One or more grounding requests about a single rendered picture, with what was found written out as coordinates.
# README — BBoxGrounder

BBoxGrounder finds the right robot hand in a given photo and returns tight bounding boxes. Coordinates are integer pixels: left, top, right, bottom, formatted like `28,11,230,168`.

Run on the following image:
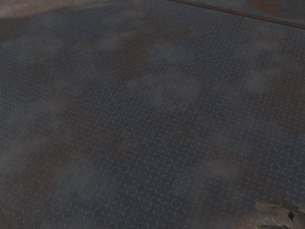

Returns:
255,200,305,229

